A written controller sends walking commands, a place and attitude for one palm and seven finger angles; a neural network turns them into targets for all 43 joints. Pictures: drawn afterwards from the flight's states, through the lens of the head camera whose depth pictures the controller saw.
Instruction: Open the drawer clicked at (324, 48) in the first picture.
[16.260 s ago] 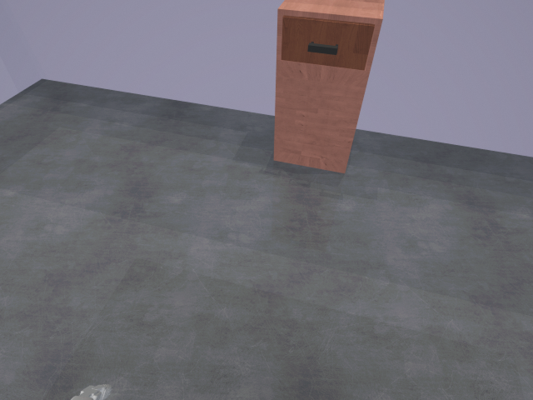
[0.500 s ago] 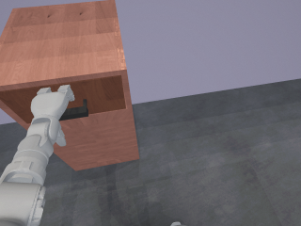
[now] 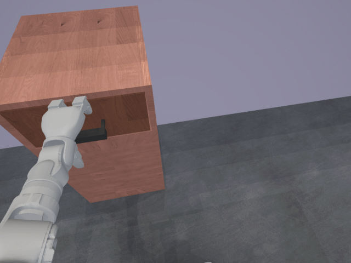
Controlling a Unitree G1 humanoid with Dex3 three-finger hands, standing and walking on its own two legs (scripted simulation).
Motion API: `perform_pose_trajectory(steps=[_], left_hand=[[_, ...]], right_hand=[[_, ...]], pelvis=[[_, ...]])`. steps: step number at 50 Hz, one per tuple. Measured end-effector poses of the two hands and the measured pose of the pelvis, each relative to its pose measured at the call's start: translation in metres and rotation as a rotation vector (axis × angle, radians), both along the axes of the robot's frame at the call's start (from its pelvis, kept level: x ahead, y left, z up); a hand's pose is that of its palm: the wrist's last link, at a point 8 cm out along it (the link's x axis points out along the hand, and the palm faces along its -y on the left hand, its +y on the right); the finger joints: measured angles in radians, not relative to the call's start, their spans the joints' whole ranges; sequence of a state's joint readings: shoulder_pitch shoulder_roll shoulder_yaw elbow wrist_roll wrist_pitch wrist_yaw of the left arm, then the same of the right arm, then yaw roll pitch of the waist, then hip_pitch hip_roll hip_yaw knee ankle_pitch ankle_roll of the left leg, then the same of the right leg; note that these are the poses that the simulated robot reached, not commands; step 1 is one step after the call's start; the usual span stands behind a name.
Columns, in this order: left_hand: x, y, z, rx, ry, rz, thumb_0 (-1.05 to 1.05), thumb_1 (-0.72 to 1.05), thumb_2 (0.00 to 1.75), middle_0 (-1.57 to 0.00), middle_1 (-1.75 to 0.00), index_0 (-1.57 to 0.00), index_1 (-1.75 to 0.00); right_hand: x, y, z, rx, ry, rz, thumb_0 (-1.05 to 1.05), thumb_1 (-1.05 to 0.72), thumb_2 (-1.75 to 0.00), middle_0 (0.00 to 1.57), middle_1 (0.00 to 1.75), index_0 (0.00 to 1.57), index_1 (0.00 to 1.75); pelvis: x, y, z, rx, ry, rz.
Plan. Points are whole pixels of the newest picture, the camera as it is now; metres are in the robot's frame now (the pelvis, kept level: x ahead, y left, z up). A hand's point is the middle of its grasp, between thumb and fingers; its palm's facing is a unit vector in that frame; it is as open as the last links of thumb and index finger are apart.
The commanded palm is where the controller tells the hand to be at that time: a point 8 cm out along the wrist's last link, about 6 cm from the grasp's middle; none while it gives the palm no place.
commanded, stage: move the hooked fingers above the handle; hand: left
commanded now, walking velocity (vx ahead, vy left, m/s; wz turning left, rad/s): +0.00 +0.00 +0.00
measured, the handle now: (84, 130) +0.48 +0.27 -0.05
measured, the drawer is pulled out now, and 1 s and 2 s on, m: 0.00 0.00 0.00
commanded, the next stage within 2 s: lower the fingers behind the handle in 0.70 s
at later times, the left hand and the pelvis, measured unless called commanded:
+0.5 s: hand (80, 126) +0.44 +0.25 +0.03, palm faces +0.06 -0.02 -1.00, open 13.7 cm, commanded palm +0.40 +0.27 +0.07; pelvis -0.01 +0.00 -0.01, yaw +1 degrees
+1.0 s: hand (72, 137) +0.43 +0.28 +0.00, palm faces -0.05 -0.02 -1.00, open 13.8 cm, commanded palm +0.41 +0.28 +0.06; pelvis -0.01 -0.01 -0.01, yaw +1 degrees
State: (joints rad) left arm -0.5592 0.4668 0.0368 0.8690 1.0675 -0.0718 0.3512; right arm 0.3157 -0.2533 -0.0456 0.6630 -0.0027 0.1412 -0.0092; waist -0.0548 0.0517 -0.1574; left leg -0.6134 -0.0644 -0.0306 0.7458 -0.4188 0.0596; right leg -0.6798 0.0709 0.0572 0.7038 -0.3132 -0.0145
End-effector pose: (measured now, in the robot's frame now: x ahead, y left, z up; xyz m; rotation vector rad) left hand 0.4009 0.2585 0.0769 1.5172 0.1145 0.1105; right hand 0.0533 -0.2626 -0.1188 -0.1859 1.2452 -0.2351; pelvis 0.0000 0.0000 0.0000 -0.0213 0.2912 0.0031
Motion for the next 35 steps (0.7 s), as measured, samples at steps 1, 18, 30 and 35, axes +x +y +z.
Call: perform_pose_trajectory(steps=[1, 18, 30, 35], left_hand=[[-0.002, 0.004, 0.001, 0.008, -0.002, 0.014, 0.0, -0.49, 0.3, -0.32, -1.2, -0.32, -1.2], [-0.005, -0.008, -0.005, 0.007, -0.001, -0.082, 0.0, -0.49, 0.3, -0.32, -1.2, -0.32, -1.2], [0.009, 0.002, -0.005, 0.064, 0.08, 0.114, 0.01, -0.49, 0.3, -0.36, -1.24, -0.34, -1.24], [0.001, 0.02, -0.016, 0.044, 0.163, 0.113, 0.0, -0.49, 0.3, -0.33, -1.22, -0.33, -1.22]], right_hand=[[0.001, 0.001, -0.001, 0.005, -0.002, 0.001, 0.01, -0.91, -0.9, 0.2, 0.3, 0.2, 0.3], [0.015, -0.003, 0.0, -0.046, -0.024, 0.063, 0.01, -0.91, -0.9, 0.2, 0.3, 0.2, 0.3], [-0.01, 0.0, -0.01, 0.023, 0.03, -0.006, 0.01, -0.91, -0.9, 0.2, 0.3, 0.2, 0.3], [-0.02, -0.006, -0.003, -0.01, 0.042, -0.02, 0.01, -0.91, -0.9, 0.2, 0.3, 0.2, 0.3]], pelvis=[[0.0, 0.0, 0.0, 0.001, -0.001, -0.003], [-0.009, -0.001, -0.005, -0.005, 0.001, 0.053], [-0.007, -0.005, -0.002, 0.012, 0.01, -0.007], [-0.009, -0.011, -0.001, 0.009, 0.013, 0.003]])
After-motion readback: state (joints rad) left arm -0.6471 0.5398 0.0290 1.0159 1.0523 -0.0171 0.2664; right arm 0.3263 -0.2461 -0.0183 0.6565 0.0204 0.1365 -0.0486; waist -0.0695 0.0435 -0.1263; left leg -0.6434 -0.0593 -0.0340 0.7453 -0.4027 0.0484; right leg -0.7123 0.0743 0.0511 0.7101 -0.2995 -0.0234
